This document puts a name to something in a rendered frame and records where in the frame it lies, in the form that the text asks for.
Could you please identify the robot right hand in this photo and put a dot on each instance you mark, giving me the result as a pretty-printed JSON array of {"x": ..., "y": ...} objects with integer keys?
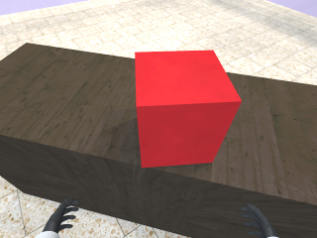
[{"x": 261, "y": 222}]

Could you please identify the robot left hand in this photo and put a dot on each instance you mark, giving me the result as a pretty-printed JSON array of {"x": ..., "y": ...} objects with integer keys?
[{"x": 54, "y": 223}]

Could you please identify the carton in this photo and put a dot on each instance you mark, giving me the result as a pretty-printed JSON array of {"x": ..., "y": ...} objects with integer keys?
[{"x": 185, "y": 105}]

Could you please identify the pedestal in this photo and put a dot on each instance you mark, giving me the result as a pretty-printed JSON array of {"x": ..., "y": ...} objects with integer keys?
[{"x": 69, "y": 128}]

